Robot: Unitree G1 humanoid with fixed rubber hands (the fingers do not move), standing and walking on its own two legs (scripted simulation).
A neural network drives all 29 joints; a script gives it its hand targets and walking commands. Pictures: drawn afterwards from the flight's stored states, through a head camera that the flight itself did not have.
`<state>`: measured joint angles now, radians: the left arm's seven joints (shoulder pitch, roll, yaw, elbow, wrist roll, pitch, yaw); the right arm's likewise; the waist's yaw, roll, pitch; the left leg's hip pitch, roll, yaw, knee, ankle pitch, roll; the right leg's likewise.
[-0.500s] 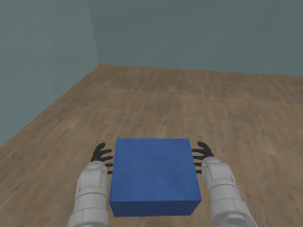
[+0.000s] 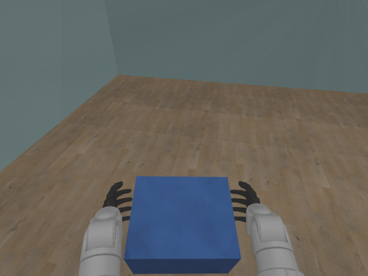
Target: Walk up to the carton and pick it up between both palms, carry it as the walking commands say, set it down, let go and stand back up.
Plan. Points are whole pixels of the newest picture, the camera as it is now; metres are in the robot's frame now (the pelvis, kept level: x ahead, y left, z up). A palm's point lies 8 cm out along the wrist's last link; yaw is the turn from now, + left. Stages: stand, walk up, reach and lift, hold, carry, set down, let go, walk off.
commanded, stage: hold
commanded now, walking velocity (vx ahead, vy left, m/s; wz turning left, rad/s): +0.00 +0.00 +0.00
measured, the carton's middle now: (181, 224) +0.30 +0.00 -0.03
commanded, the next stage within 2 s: carry in 1.06 s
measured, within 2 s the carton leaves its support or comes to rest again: neither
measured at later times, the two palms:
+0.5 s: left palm (112, 218) +0.27 +0.15 +0.05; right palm (254, 213) +0.27 -0.16 +0.04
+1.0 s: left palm (111, 217) +0.27 +0.16 +0.05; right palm (251, 210) +0.28 -0.16 +0.04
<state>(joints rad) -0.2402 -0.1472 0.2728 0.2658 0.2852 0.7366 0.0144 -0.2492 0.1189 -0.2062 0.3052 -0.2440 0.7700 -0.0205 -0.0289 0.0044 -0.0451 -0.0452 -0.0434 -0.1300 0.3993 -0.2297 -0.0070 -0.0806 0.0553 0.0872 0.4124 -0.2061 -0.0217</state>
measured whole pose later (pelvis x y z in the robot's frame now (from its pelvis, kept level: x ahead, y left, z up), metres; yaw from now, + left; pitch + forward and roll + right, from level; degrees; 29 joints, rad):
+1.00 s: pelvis -0.01 +0.00 +0.00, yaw +0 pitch -7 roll +0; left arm -0.27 -0.15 0.28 0.33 0.29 0.72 0.03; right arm -0.29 0.11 -0.22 0.38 -0.24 0.75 -0.09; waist 0.00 0.01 -0.06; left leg -0.07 -0.04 -0.12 0.43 -0.24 -0.01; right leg -0.10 0.06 0.08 0.44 -0.21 -0.02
